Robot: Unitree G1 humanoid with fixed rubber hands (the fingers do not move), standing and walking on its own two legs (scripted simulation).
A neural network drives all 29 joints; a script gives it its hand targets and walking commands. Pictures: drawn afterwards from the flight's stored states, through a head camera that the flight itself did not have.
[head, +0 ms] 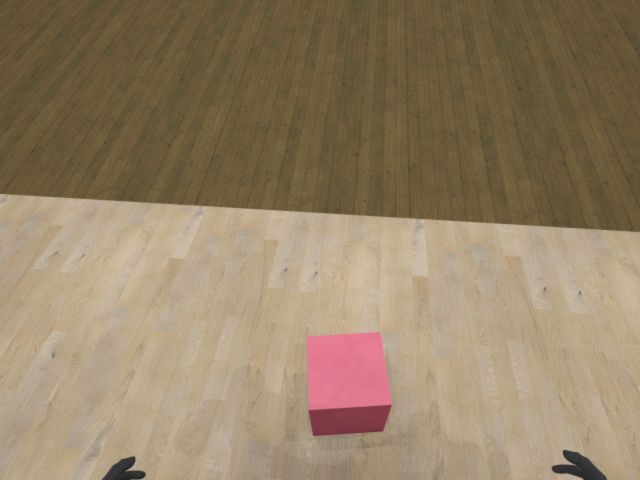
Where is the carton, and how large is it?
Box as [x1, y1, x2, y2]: [306, 332, 391, 435]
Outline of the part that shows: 379,332 306,337 308,409 313,435 381,431 383,429 391,402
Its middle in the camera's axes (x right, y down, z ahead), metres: +0.07 +0.42 +1.12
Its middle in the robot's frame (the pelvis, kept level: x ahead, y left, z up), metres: +0.46 -0.02 -0.66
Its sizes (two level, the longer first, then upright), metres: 0.210 0.200 0.250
